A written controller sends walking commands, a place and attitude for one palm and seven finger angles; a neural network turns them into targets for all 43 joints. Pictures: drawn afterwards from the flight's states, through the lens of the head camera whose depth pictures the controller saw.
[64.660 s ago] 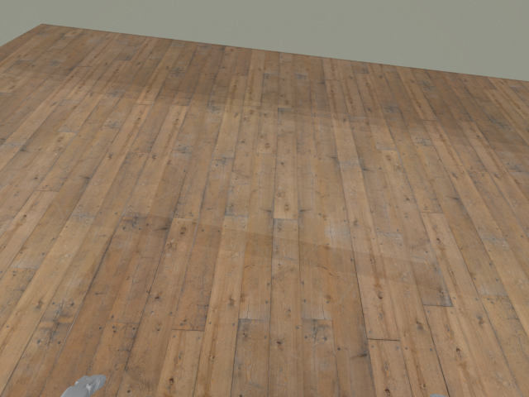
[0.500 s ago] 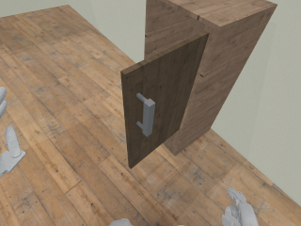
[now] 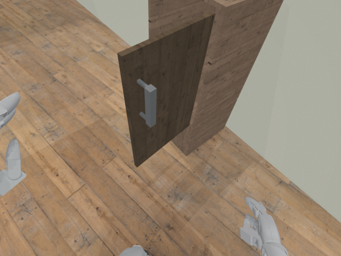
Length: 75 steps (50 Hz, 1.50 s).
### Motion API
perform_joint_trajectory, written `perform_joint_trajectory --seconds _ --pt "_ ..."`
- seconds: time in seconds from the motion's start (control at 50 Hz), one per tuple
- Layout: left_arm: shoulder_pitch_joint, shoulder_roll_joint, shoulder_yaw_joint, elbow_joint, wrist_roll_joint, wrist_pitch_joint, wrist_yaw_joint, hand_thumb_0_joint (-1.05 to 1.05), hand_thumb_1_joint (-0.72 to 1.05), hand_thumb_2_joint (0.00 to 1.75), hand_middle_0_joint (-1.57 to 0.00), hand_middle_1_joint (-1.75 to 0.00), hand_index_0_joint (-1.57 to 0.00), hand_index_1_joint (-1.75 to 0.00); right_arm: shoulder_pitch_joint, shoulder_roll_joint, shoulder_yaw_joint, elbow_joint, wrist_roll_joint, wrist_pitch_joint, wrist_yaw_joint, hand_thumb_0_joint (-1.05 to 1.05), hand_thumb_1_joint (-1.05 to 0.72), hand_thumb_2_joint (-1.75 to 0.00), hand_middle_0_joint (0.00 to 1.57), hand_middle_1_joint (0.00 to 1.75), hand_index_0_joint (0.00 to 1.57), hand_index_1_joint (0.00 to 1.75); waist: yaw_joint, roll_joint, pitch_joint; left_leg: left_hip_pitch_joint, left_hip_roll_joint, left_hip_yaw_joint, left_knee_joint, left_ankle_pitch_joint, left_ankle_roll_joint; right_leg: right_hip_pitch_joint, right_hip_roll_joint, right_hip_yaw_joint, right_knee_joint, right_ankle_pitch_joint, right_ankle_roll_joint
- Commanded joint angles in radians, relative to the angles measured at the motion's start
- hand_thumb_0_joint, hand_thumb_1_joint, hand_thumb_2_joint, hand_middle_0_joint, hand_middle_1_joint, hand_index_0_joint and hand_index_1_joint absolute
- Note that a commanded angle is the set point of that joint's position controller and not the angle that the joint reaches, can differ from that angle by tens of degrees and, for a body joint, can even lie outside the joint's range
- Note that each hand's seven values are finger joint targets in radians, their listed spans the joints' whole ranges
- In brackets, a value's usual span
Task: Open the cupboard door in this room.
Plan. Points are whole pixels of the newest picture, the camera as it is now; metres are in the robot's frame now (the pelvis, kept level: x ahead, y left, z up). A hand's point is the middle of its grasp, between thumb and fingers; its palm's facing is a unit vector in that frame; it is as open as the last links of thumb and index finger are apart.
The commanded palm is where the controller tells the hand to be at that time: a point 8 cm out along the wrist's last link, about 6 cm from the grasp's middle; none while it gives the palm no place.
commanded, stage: stop stepping back and stand still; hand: left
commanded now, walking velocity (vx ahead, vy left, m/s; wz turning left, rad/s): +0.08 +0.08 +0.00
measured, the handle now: (146, 103) +0.52 +0.12 +0.00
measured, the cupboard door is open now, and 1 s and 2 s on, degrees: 95 95 95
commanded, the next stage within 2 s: let the arm hang, fingers relaxed in 1.10 s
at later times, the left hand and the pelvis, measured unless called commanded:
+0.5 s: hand out of the picture +0.05 +0.23 +0.19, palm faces +0.48 -0.76 -0.43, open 7.5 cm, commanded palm +0.00 +0.27 +0.18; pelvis -0.13 -0.04 +0.01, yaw +1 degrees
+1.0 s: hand out of the picture +0.00 +0.22 +0.16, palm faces +0.49 -0.74 -0.45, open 7.5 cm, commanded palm -0.06 +0.26 +0.18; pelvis -0.18 -0.05 +0.00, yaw +4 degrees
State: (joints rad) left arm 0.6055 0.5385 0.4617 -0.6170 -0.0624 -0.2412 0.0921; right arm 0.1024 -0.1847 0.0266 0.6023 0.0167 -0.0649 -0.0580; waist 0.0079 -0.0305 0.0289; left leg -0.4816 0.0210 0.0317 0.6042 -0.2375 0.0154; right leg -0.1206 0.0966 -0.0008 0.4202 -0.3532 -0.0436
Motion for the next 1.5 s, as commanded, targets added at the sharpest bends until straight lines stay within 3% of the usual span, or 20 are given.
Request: perform_joint_trajectory --seconds 0.0,0.04,0.08,0.26,0.28,0.32,0.38,0.54,0.62,0.76,0.8,0.84,0.94,1.06,1.14,1.16,1.18,1.26,1.34,1.48 --pt "0.075 0.104 0.162 -0.116 -0.024 -0.008 0.043 0.00 0.90 0.90 -0.20 -0.30 -0.20 -0.30 -0.059 -0.144 -0.029 -0.162 -0.011 -0.040 -0.037 0.00 -0.90 -0.90 0.20 0.30 0.20 0.30 -0.021 0.114 -0.213 0.272 -0.025 0.014 -0.106 0.333 0.011 -0.037 -0.198 0.031 0.081 1.004 0.066" --pt "0.008 0.087 0.109 -0.125 -0.020 0.002 0.047 0.00 0.90 0.90 -0.20 -0.30 -0.20 -0.30 0.004 -0.181 -0.048 -0.136 -0.010 -0.054 -0.028 0.00 -0.90 -0.90 0.20 0.30 0.20 0.30 -0.023 0.260 -0.249 0.539 0.133 -0.132 -0.185 0.886 0.057 -0.227 -0.074 -0.017 0.208 0.297 0.092" --pt "0.002 0.074 0.078 -0.077 -0.010 0.013 0.049 0.00 0.90 0.90 -0.20 -0.30 -0.20 -0.30 0.043 -0.170 -0.071 -0.125 -0.028 -0.077 -0.015 0.00 -0.90 -0.90 0.20 0.30 0.20 0.30 -0.005 0.260 -0.234 0.490 0.239 -0.252 -0.268 0.774 0.091 -0.262 -0.043 0.041 0.314 -0.205 0.063" --pt "-0.052 0.065 0.079 -0.115 0.036 0.047 0.078 0.00 0.90 0.90 -0.20 -0.30 -0.20 -0.30 -0.010 -0.162 -0.068 -0.176 -0.020 -0.101 -0.037 0.00 -0.90 -0.90 0.20 0.30 0.20 0.30 -0.005 0.271 -0.077 -0.118 0.110 -0.109 -0.505 -0.499 0.028 0.195 -0.026 -0.098 0.132 -0.061 0.038" --pt "-0.054 0.075 0.083 -0.107 0.039 0.044 0.078 0.00 0.90 0.90 -0.20 -0.30 -0.20 -0.30 -0.008 -0.153 -0.071 -0.175 -0.020 -0.097 -0.035 0.00 -0.90 -0.90 0.20 0.30 0.20 0.30 -0.007 0.206 -0.068 -0.094 0.056 -0.060 -0.397 -0.456 0.003 0.147 -0.057 -0.071 0.033 -0.117 0.021" --pt "-0.067 0.129 0.114 -0.136 0.033 0.038 0.078 0.00 0.90 0.90 -0.20 -0.30 -0.20 -0.30 -0.009 -0.150 -0.080 -0.158 -0.029 -0.083 -0.034 0.00 -0.90 -0.90 0.20 0.30 0.20 0.30 -0.005 -0.151 -0.035 0.162 -0.078 -0.034 0.259 -0.193 -0.042 -0.401 -0.392 0.442 -0.376 -0.499 -0.124" --pt "-0.166 0.081 0.078 -0.105 0.039 0.010 0.071 0.00 0.90 0.90 -0.20 -0.30 -0.20 -0.30 0.044 -0.136 -0.068 -0.090 -0.036 -0.085 -0.030 0.00 -0.90 -0.90 0.20 0.30 0.20 0.30 -0.043 -0.076 -0.039 0.021 -0.014 -0.053 0.533 -0.061 -0.040 -0.379 -0.398 0.331 -0.304 -0.365 -0.104" --pt "-0.160 0.036 0.041 0.051 0.054 -0.015 0.089 0.00 0.90 0.90 -0.20 -0.30 -0.20 -0.30 0.071 -0.135 -0.060 -0.086 -0.028 -0.129 -0.062 0.00 -0.90 -0.90 0.20 0.30 0.20 0.30 -0.016 -0.074 -0.083 0.251 -0.029 0.090 -0.171 -0.202 0.041 -0.183 -0.298 0.175 -0.168 -0.320 -0.046" --pt "-0.152 0.084 0.097 -0.103 0.059 -0.052 0.093 0.00 0.90 0.90 -0.20 -0.30 -0.20 -0.30 0.088 -0.150 -0.073 -0.125 -0.029 -0.144 -0.042 0.00 -0.90 -0.90 0.20 0.30 0.20 0.30 -0.030 0.282 -0.077 0.413 0.328 -0.417 -0.402 -0.227 0.190 -0.463 -0.096 -0.078 0.465 -0.125 0.051" --pt "-0.119 0.037 0.061 0.014 0.059 -0.029 0.086 0.00 0.90 0.90 -0.20 -0.30 -0.20 -0.30 0.059 -0.158 -0.070 -0.071 -0.026 -0.144 -0.038 0.00 -0.90 -0.90 0.20 0.30 0.20 0.30 -0.014 0.242 0.024 0.022 0.183 -0.078 -0.277 -0.261 0.115 -0.049 -0.094 -0.139 0.211 -0.007 0.057" --pt "-0.166 0.049 0.056 0.068 0.070 -0.023 0.085 0.00 0.90 0.90 -0.20 -0.30 -0.20 -0.30 0.045 -0.152 -0.079 -0.074 -0.023 -0.132 -0.040 0.00 -0.90 -0.90 0.20 0.30 0.20 0.30 -0.001 0.010 0.027 -0.112 0.064 0.007 0.020 -0.330 0.057 0.054 -0.177 0.089 -0.002 -0.134 -0.006" --pt "-0.238 0.080 0.062 0.072 0.058 -0.024 0.077 0.00 0.90 0.90 -0.20 -0.30 -0.20 -0.30 0.014 -0.159 -0.089 -0.084 -0.024 -0.125 -0.030 0.00 -0.90 -0.90 0.20 0.30 0.20 0.30 -0.001 -0.224 0.037 -0.174 -0.016 -0.040 0.512 -0.252 0.014 -0.084 -0.503 0.595 -0.271 -0.279 -0.136" --pt "-0.191 0.074 0.078 0.021 0.051 -0.061 0.051 0.00 0.90 0.90 -0.20 -0.30 -0.20 -0.30 0.034 -0.125 -0.072 -0.074 -0.024 -0.094 -0.021 0.00 -0.90 -0.90 0.20 0.30 0.20 0.30 -0.024 -0.086 -0.043 0.072 0.018 0.017 0.416 -0.063 -0.012 -0.300 -0.370 0.233 -0.288 -0.335 -0.061" --pt "-0.114 0.060 0.078 -0.081 0.049 -0.064 0.086 0.00 0.90 0.90 -0.20 -0.30 -0.20 -0.30 0.061 -0.118 -0.062 -0.105 -0.041 -0.121 -0.046 0.00 -0.90 -0.90 0.20 0.30 0.20 0.30 -0.014 -0.014 -0.082 0.322 -0.029 0.089 -0.093 -0.144 0.031 -0.278 -0.321 0.152 -0.227 -0.361 -0.052" --pt "-0.150 0.067 0.104 -0.135 0.054 -0.084 0.100 0.00 0.90 0.90 -0.20 -0.30 -0.20 -0.30 0.070 -0.141 -0.072 -0.138 -0.036 -0.139 -0.034 0.00 -0.90 -0.90 0.20 0.30 0.20 0.30 -0.010 0.340 -0.060 0.321 0.282 -0.353 -0.411 -0.182 0.135 -0.309 -0.123 -0.040 0.297 -0.070 0.042" --pt "-0.139 0.092 0.130 -0.089 0.051 -0.075 0.101 0.00 0.90 0.90 -0.20 -0.30 -0.20 -0.30 0.075 -0.132 -0.076 -0.125 -0.034 -0.142 -0.033 0.00 -0.90 -0.90 0.20 0.30 0.20 0.30 -0.012 0.236 -0.084 0.305 0.278 -0.314 -0.370 -0.007 0.147 -0.277 -0.118 -0.041 0.345 -0.069 0.054" --pt "-0.223 -0.221 -0.341 0.631 0.112 0.123 -0.052 0.00 0.90 0.90 -0.20 -0.30 -0.20 -0.30 0.067 -0.304 -0.117 0.061 -0.036 -0.149 0.054 0.00 -0.90 -0.90 0.20 0.30 0.20 0.30 -0.109 0.252 0.000 0.214 0.225 -0.268 -0.196 0.407 0.140 -0.433 -0.138 -0.022 0.427 -0.066 0.054" --pt "-0.263 -0.285 -0.383 0.747 0.107 0.252 -0.078 0.00 0.90 0.90 -0.20 -0.30 -0.20 -0.30 0.132 -0.208 -0.105 0.053 -0.050 -0.037 0.037 0.00 -0.90 -0.90 0.20 0.30 0.20 0.30 -0.034 0.024 -0.146 0.389 0.191 -0.190 -0.110 0.816 0.114 -0.327 -0.107 -0.004 0.288 -0.061 0.047" --pt "-0.283 -0.157 -0.374 1.003 0.095 0.244 -0.072 0.00 0.90 0.90 -0.20 -0.30 -0.20 -0.30 0.103 -0.172 -0.082 0.088 -0.025 0.010 0.044 0.00 -0.90 -0.90 0.20 0.30 0.20 0.30 0.005 -0.164 -0.132 0.151 0.023 -0.049 -0.043 0.237 0.002 0.021 -0.262 0.191 0.066 0.615 -0.018" --pt "-0.356 -0.186 -0.426 1.360 0.075 0.234 -0.072 0.00 0.90 0.90 -0.20 -0.30 -0.20 -0.30 0.137 -0.121 -0.044 0.264 -0.039 0.059 0.052 0.00 -0.90 -0.90 0.20 0.30 0.20 0.30 -0.023 0.103 -0.009 0.264 0.030 -0.078 -0.187 0.059 0.004 -0.160 -0.185 0.153 -0.048 0.113 -0.002"
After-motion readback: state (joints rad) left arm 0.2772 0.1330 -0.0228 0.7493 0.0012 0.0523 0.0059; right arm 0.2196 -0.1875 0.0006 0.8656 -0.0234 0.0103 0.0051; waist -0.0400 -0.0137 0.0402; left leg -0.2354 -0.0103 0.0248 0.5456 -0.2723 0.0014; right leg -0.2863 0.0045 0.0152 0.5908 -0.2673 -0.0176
